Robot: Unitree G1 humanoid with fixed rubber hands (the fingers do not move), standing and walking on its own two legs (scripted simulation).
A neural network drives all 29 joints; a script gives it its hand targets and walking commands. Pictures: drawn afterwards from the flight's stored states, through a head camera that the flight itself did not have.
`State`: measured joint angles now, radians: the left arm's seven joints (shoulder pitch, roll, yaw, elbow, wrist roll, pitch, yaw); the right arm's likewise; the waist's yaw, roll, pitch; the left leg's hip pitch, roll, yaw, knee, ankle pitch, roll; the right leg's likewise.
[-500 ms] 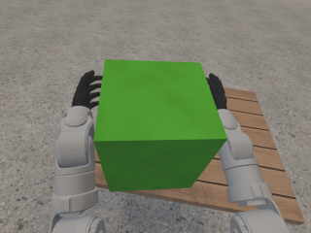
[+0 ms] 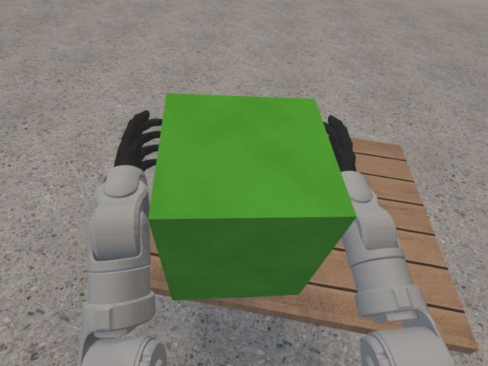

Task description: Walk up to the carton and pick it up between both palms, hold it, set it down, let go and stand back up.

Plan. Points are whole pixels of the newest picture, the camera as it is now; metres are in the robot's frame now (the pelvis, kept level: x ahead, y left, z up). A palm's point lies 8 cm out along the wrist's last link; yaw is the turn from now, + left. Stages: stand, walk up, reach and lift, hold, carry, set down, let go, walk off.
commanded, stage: hold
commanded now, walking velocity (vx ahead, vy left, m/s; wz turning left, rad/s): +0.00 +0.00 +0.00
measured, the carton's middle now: (239, 204) +0.33 -0.01 +0.13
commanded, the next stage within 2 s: set down in 1.36 s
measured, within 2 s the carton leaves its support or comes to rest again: neither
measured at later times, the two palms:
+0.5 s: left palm (130, 165) +0.36 +0.15 +0.19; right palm (338, 168) +0.36 -0.16 +0.19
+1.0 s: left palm (132, 165) +0.35 +0.14 +0.20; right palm (340, 168) +0.36 -0.16 +0.19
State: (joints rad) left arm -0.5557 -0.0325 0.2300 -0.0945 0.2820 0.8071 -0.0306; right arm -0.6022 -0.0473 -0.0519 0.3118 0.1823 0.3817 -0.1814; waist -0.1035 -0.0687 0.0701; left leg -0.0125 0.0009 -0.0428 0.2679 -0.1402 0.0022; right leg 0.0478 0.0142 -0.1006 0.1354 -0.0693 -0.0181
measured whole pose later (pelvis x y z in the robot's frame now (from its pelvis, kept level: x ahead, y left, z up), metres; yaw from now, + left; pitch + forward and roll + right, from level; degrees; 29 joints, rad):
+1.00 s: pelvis +0.00 -0.01 +0.00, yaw +1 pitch -6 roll -1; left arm -0.53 -0.03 0.23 -0.13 0.28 0.81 -0.05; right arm -0.58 -0.05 -0.03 0.27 0.19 0.39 -0.19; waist -0.10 -0.05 0.05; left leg -0.02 0.01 -0.05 0.26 -0.13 -0.01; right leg 0.05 0.02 -0.11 0.12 -0.06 -0.03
